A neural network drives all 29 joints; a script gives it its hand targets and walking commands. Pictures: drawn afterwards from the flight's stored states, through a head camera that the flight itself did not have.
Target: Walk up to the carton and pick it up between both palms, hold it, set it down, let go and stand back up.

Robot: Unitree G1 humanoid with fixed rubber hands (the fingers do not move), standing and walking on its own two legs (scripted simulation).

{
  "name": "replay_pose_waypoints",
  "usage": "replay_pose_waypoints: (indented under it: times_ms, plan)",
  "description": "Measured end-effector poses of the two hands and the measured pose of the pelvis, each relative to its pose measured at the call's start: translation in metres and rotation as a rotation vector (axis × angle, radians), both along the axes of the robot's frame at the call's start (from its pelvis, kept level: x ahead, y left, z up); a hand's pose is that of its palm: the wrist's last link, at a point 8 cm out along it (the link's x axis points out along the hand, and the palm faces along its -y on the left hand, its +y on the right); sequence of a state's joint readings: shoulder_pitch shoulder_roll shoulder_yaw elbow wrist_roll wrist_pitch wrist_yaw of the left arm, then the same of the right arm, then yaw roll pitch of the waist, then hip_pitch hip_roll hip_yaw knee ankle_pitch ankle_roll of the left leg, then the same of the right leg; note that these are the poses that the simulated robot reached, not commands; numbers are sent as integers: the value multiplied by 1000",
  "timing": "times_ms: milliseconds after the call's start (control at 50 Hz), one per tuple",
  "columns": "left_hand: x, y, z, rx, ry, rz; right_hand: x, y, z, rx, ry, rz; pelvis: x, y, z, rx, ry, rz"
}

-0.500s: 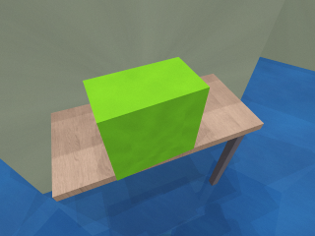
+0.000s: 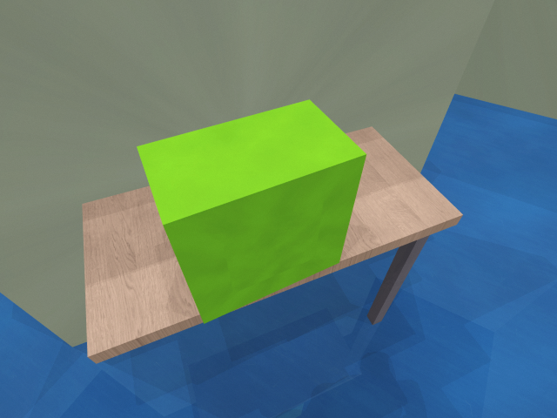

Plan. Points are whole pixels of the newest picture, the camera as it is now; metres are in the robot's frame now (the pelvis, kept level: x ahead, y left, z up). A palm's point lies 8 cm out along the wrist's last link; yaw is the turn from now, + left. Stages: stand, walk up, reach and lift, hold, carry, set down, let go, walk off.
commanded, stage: walk up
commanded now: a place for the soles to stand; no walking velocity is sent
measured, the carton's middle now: (255, 214) +0.45 +0.05 +0.02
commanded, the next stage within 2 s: none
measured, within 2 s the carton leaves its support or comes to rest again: neither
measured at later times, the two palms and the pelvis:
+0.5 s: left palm out of the picture +0.13 +0.17 -0.13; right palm out of the picture -0.01 -0.37 -0.13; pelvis +0.05 -0.11 -0.02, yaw +7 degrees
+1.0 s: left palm out of the picture -0.02 +0.10 -0.15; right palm (467, 335) +0.28 -0.33 -0.13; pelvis +0.08 -0.14 -0.02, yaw +26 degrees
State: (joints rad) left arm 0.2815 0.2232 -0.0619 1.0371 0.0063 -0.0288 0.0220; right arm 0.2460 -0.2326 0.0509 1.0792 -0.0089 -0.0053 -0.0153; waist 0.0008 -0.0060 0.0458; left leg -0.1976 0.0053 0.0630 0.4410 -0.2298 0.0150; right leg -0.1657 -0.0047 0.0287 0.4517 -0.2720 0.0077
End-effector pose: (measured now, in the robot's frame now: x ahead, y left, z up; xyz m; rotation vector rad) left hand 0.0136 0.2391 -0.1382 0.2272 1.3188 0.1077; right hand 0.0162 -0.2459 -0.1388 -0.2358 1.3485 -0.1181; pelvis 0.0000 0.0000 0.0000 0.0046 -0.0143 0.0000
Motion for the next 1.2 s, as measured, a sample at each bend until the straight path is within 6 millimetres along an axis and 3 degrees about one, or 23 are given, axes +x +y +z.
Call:
replay_pose_waypoints:
  times_ms: [200, 320, 400, 480, 560, 620, 680, 780, 880, 1020, 1100, 1200]
  plan:
    - [-5, 3, -3, 7, 38, -29, -22, -5, 3, -23, 23, -27, 1, -5, -2, 3, 4, 11]
    - [35, 2, 6, 40, -23, -58, -72, -33, 20, -76, 154, -83, 8, -33, 2, -12, 6, 50]
    - [71, -19, 9, 45, -96, -43, -79, -66, 25, -93, 203, -92, 22, -62, -1, -6, 1, 78]
    - [107, -59, 6, 49, -170, -12, -42, -110, 12, -89, 161, -52, 40, -97, -11, -2, -6, 111]
    - [122, -101, -5, 62, -242, 60, 31, -156, -15, -81, 59, 55, 55, -133, -31, 3, -23, 166]
    - [111, -127, -2, 40, -236, 152, 95, -172, -13, -94, -47, 132, 61, -146, -26, 9, -33, 215]
    - [94, -144, 1, 27, -218, 227, 150, -174, -1, -87, -141, 216, 68, -155, -19, 3, -30, 251]
    - [59, -155, 1, 38, -187, 330, 205, -167, 15, -79, -190, 327, 78, -164, -12, -8, -17, 314]
    - [11, -154, 3, 71, -106, 406, 239, -140, 17, -39, -191, 419, 80, -161, -8, -8, -4, 384]
    - [-39, -132, -11, 55, -17, 471, 261, -72, 12, 41, -273, 505, 78, -137, -19, -4, -2, 454]
    - [-36, -123, -10, 36, -14, 484, 248, -51, 14, 70, -273, 483, 78, -131, -14, -11, -10, 484]
    - [-14, -125, -4, 25, -90, 483, 234, -53, 13, 64, -221, 491, 78, -132, -9, -11, -9, 508]
